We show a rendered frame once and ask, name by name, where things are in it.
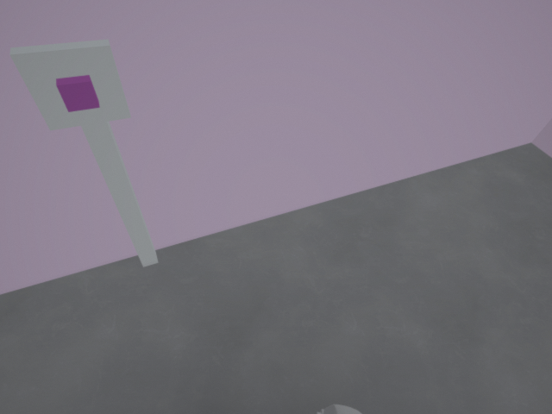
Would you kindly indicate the panel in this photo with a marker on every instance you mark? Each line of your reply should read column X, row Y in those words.
column 39, row 67

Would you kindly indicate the button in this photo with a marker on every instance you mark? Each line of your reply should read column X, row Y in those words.
column 77, row 93

